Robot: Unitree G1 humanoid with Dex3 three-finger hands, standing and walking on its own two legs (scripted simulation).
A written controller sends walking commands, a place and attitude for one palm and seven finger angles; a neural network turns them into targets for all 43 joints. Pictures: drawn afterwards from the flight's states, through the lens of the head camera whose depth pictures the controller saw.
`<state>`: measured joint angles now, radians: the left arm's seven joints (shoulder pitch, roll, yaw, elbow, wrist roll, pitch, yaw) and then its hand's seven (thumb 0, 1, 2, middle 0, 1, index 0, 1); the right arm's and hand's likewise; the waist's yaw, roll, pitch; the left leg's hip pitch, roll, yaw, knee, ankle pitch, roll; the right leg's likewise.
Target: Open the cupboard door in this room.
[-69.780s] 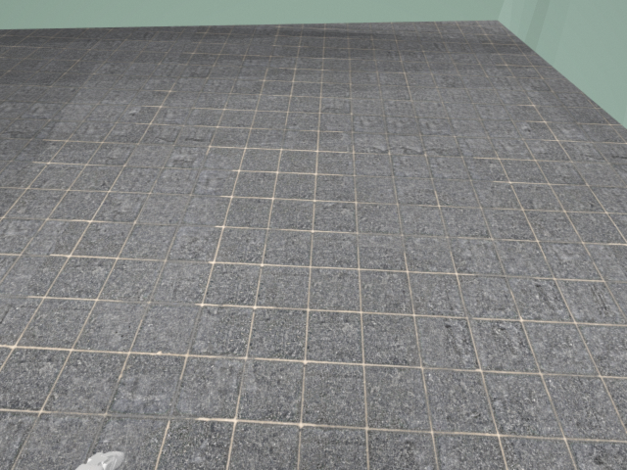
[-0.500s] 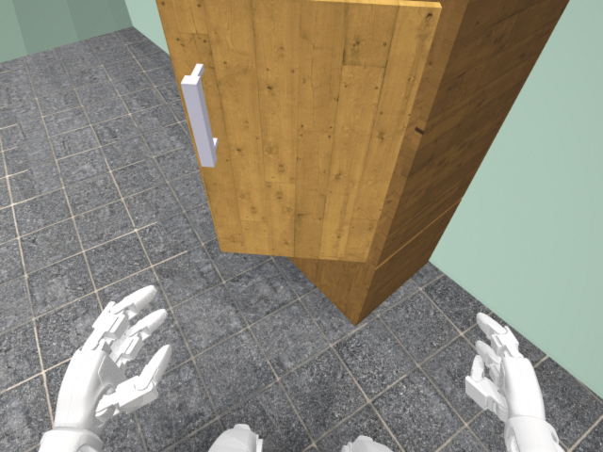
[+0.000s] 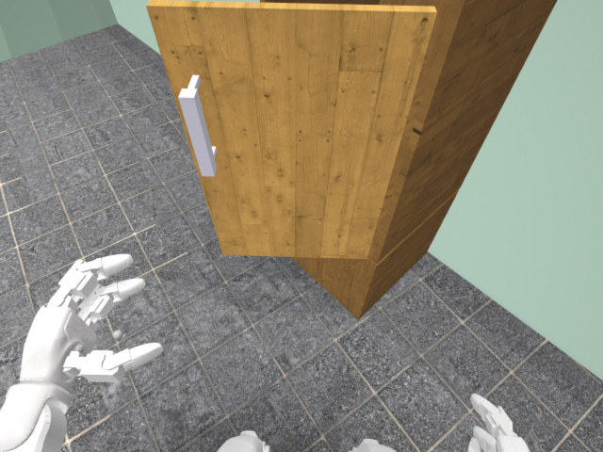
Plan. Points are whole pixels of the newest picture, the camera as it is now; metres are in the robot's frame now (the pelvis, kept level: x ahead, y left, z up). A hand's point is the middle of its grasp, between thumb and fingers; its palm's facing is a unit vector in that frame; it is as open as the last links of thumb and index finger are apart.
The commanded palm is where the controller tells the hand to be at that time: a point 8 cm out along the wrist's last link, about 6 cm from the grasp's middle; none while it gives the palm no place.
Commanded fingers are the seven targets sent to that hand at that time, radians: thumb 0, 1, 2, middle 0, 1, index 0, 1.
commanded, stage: raise the hand with hooked fingers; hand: left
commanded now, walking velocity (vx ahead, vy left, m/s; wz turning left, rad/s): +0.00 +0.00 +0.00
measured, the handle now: (202, 128) +0.57 +0.19 +0.10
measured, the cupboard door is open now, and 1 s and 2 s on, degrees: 45 45 45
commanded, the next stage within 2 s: move the hooked fingers beside the handle in 1.16 s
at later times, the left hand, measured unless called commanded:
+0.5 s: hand (71, 277) +0.29 +0.28 +0.10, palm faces +0.05 -1.00 -0.04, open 13.9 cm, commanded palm +0.26 +0.33 +0.11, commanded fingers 0.00 -0.50 0.30 -0.30 -1.20 -0.30 -1.20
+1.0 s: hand (79, 252) +0.31 +0.27 +0.12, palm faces +0.05 -1.00 -0.03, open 14.0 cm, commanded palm +0.28 +0.32 +0.12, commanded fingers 0.00 -0.50 0.30 -0.30 -1.20 -0.30 -1.20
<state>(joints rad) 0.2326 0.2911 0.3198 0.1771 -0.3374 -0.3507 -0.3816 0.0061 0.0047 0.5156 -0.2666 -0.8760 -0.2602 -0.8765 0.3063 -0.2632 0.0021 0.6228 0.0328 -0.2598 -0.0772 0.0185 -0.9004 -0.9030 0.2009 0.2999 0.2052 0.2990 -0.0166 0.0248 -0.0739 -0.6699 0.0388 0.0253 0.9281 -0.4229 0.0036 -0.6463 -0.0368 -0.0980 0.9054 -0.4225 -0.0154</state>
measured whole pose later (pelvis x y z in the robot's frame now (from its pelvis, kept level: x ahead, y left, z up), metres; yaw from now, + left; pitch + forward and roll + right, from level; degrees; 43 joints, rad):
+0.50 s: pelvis +0.02 +0.01 +0.02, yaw +1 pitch +6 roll -2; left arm 0.01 0.38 0.39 0.30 -0.33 -0.20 -0.45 -0.01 -0.47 0.31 -0.30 -1.18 -0.29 -1.18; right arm 0.24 -0.25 0.06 0.58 0.04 -0.23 -0.09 0.02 -0.90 -0.90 0.20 0.30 0.21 0.30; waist 0.02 0.03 -0.05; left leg -0.51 0.02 0.03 0.80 -0.39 0.02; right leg -0.47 -0.04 -0.10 0.75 -0.38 0.01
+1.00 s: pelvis +0.02 +0.00 +0.03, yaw -1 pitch +5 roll -1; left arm -0.07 0.40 0.45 0.41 -0.33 -0.20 -0.48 -0.01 -0.50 0.30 -0.30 -1.20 -0.30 -1.20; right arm 0.29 -0.29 0.03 0.60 0.04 -0.21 -0.10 0.02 -0.90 -0.90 0.20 0.30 0.20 0.30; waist -0.01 0.02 -0.04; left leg -0.45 0.03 0.04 0.72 -0.36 0.01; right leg -0.44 -0.03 -0.08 0.70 -0.35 -0.01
